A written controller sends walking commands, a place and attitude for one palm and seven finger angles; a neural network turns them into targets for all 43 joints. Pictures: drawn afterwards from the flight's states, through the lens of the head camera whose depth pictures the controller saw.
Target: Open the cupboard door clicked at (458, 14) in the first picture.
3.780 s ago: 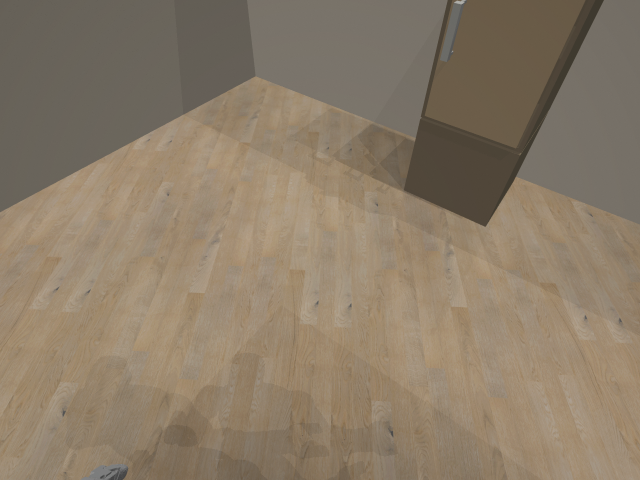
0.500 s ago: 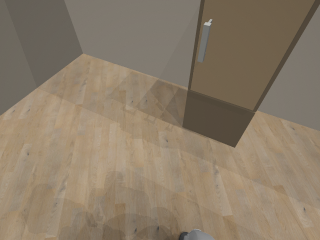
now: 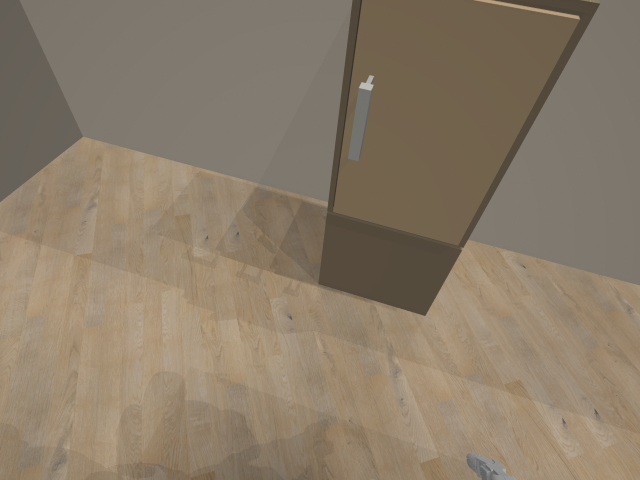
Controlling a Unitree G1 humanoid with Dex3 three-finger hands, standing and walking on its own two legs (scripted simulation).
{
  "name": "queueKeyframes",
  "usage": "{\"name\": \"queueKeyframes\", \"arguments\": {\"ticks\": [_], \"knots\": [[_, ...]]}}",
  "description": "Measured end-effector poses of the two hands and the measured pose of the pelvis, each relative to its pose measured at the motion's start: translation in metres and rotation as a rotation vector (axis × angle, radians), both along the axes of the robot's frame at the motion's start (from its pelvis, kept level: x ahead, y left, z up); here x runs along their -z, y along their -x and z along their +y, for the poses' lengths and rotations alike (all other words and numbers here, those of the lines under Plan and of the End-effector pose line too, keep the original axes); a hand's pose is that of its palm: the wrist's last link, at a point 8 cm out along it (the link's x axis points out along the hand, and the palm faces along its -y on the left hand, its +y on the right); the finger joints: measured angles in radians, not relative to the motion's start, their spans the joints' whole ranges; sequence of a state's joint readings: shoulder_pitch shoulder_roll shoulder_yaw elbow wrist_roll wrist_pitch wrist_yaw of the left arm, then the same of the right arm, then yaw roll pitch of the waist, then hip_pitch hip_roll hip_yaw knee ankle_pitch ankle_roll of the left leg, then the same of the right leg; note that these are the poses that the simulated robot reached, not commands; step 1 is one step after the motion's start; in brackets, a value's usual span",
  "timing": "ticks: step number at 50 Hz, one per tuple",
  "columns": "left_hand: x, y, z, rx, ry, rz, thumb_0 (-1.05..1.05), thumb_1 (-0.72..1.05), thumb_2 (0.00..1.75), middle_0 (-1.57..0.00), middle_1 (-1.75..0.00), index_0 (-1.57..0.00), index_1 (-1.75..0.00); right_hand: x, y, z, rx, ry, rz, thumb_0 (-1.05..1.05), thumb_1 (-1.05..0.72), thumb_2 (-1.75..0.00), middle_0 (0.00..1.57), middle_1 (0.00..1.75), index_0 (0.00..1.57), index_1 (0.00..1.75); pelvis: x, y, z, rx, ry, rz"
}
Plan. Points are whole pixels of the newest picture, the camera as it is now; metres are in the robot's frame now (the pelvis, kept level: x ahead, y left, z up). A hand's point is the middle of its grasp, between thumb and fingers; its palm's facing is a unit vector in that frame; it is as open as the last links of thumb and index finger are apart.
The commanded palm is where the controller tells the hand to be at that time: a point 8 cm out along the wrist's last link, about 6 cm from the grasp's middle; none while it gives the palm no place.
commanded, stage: turn to face it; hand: left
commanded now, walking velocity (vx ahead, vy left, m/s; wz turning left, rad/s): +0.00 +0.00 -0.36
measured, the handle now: (362, 119) +0.83 -0.02 +0.00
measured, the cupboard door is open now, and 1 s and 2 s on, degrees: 0 0 0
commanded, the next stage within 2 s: take the last steps up to it in 0.20 s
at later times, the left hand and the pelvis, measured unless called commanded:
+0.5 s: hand out of the picture +0.13 +0.13 -0.14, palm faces -0.16 -0.96 -0.24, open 7.3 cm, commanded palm none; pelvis +0.02 -0.03 +0.01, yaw -11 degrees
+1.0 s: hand (240, 433) +0.21 +0.13 -0.16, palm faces -0.20 -0.97 -0.17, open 7.3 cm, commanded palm none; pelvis +0.15 -0.04 +0.01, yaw -14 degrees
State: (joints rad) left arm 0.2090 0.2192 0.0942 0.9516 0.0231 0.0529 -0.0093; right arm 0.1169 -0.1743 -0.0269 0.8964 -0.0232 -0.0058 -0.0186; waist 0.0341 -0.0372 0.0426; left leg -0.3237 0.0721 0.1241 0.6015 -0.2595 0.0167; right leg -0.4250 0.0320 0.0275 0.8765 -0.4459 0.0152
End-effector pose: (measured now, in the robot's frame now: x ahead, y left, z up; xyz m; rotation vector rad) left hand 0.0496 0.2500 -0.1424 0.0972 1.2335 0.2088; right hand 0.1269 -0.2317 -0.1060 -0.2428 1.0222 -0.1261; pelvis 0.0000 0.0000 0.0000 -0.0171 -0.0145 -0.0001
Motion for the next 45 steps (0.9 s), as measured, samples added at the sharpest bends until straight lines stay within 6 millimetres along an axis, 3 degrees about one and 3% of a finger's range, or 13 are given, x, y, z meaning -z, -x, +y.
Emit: {"name": "queueKeyframes", "arguments": {"ticks": [5, 10, 18, 22, 25, 29, 38, 41, 45], "knots": [[-0.011, -0.019, 0.014, 0.061, -0.011, 0.020, 0.00, 0.91, 0.90, -0.20, -0.30, -0.20, -0.30, -0.003, 0.033, 0.001, 0.077, 0.004, 0.082, 0.00, -0.91, -0.90, 0.20, 0.30, 0.20, 0.30, -0.011, -0.008, 0.008, 0.054, 0.007, 0.012], [-0.017, -0.038, 0.009, 0.133, -0.030, 0.052, 0.00, 0.91, 0.90, -0.20, -0.30, -0.20, -0.30, 0.006, 0.076, -0.004, 0.177, -0.020, 0.174, 0.00, -0.91, -0.90, 0.20, 0.30, 0.20, 0.30, -0.014, -0.013, 0.007, 0.103, 0.008, 0.020], [-0.021, -0.082, -0.037, 0.271, -0.075, -0.009, 0.00, 0.91, 0.90, -0.20, -0.30, -0.20, -0.30, 0.041, 0.157, -0.026, 0.327, -0.099, 0.342, 0.00, -0.91, -0.90, 0.20, 0.30, 0.20, 0.30, 0.000, -0.012, -0.019, 0.170, -0.028, 0.022], [-0.028, -0.086, -0.059, 0.288, -0.066, -0.037, 0.00, 0.91, 0.90, -0.20, -0.30, -0.20, -0.30, 0.043, 0.173, -0.034, 0.346, -0.113, 0.409, 0.00, -0.91, -0.90, 0.20, 0.30, 0.20, 0.30, -0.005, -0.016, -0.028, 0.176, -0.022, 0.018], [-0.030, -0.080, -0.068, 0.281, -0.054, -0.026, 0.00, 0.92, 0.90, -0.20, -0.30, -0.21, -0.30, 0.037, 0.166, -0.038, 0.345, -0.120, 0.387, 0.01, -0.91, -0.90, 0.19, 0.30, 0.20, 0.30, -0.010, -0.023, -0.034, 0.184, -0.027, 0.015], [-0.027, -0.072, -0.065, 0.269, -0.048, 0.013, 0.00, 0.93, 0.90, -0.20, -0.30, -0.21, -0.30, 0.031, 0.140, -0.041, 0.337, -0.120, 0.332, 0.01, -0.91, -0.90, 0.19, 0.30, 0.20, 0.30, -0.012, -0.035, -0.037, 0.189, -0.025, 0.014], [0.006, -0.048, -0.045, 0.206, 0.016, 0.196, 0.00, 0.92, 0.90, -0.20, -0.30, -0.21, -0.30, 0.025, 0.043, -0.035, 0.282, -0.065, 0.182, 0.00, -0.91, -0.90, 0.19, 0.30, 0.20, 0.30, 0.001, -0.084, -0.025, 0.209, -0.004, 0.008], [0.008, -0.056, -0.041, 0.224, 0.023, 0.262, 0.00, 0.91, 0.90, -0.20, -0.30, -0.20, -0.30, 0.022, 0.027, -0.029, 0.297, -0.057, 0.148, 0.00, -0.91, -0.90, 0.19, 0.30, 0.20, 0.30, 0.001, -0.100, -0.022, 0.235, -0.016, 0.005], [-0.002, -0.096, -0.048, 0.254, 0.026, 0.236, 0.01, 0.91, 0.90, -0.20, -0.30, -0.20, -0.30, 0.017, 0.033, -0.022, 0.341, -0.070, 0.207, 0.00, -0.92, -0.90, 0.20, 0.30, 0.20, 0.30, -0.009, -0.122, -0.026, 0.243, -0.023, 0.012]]}}
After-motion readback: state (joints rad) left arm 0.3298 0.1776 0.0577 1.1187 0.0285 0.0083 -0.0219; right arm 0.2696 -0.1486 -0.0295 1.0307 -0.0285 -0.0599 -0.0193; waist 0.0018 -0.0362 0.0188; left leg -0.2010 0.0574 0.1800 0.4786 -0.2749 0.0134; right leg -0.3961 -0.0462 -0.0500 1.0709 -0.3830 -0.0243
